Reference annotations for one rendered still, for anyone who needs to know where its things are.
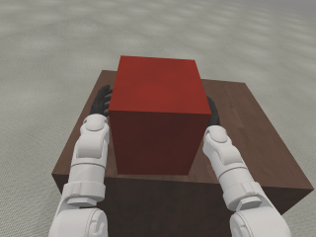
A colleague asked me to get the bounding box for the robot right forearm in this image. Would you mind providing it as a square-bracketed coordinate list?
[202, 125, 292, 237]

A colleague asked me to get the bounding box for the pedestal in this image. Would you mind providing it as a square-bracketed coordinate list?
[51, 70, 314, 237]

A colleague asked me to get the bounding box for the robot left forearm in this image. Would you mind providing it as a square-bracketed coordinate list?
[48, 114, 110, 237]

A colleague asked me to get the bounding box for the robot left hand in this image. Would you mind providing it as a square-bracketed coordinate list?
[89, 84, 113, 117]

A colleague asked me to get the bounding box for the robot right upper arm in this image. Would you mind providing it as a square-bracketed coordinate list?
[229, 205, 291, 237]

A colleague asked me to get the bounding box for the robot left upper arm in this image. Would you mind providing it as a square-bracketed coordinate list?
[49, 207, 109, 237]

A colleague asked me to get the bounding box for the carton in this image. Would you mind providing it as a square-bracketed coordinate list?
[108, 55, 212, 176]

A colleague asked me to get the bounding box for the robot right hand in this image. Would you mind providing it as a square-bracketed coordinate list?
[206, 96, 221, 128]

